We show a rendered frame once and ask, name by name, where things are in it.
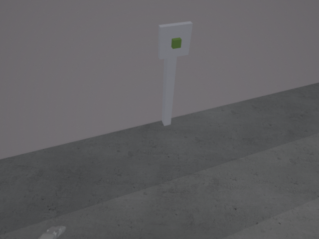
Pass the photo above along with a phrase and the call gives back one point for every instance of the panel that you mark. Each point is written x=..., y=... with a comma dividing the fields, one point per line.
x=166, y=33

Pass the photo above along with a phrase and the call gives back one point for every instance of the robot left hand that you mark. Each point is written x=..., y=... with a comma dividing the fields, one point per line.
x=53, y=232

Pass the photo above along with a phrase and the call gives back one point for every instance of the button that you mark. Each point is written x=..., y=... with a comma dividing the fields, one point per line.
x=176, y=43

